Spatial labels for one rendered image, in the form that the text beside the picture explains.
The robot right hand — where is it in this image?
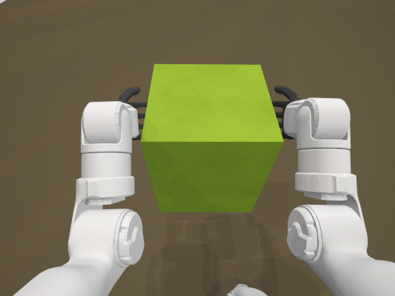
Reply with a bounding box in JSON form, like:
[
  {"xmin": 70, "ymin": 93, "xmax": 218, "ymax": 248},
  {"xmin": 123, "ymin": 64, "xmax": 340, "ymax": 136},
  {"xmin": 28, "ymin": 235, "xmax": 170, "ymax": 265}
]
[{"xmin": 272, "ymin": 86, "xmax": 302, "ymax": 139}]

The right robot shin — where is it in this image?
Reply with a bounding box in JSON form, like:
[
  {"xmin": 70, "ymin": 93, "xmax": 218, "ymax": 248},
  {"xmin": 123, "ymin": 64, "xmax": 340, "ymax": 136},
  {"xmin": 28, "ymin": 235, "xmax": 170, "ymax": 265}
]
[{"xmin": 233, "ymin": 284, "xmax": 247, "ymax": 291}]

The carton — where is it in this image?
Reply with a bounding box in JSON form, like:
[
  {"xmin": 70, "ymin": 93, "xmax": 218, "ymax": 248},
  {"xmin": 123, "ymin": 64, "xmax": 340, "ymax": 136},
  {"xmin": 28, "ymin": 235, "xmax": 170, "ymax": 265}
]
[{"xmin": 141, "ymin": 64, "xmax": 284, "ymax": 212}]

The right robot forearm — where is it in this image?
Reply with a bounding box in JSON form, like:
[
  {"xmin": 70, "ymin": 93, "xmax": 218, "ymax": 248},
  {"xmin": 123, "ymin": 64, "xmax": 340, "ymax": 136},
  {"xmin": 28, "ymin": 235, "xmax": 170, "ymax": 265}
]
[{"xmin": 283, "ymin": 97, "xmax": 368, "ymax": 246}]

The right robot upper arm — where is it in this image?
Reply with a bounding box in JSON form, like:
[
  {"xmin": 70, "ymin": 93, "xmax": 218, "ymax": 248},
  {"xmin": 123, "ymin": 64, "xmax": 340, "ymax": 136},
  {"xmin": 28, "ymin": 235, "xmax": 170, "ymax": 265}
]
[{"xmin": 287, "ymin": 205, "xmax": 395, "ymax": 296}]

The left robot upper arm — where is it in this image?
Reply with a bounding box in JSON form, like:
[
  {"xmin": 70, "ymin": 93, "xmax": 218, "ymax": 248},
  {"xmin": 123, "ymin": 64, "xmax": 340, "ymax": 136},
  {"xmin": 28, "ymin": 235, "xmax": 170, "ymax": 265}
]
[{"xmin": 13, "ymin": 209, "xmax": 144, "ymax": 296}]

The robot left hand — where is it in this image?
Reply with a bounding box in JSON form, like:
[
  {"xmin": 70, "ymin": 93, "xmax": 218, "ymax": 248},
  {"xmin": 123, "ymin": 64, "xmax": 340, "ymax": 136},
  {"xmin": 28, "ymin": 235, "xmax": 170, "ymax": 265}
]
[{"xmin": 118, "ymin": 87, "xmax": 148, "ymax": 140}]

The left robot forearm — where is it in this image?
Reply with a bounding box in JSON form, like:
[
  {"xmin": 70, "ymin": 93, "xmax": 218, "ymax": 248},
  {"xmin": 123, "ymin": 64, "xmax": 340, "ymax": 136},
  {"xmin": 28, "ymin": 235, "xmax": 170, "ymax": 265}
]
[{"xmin": 69, "ymin": 101, "xmax": 139, "ymax": 256}]

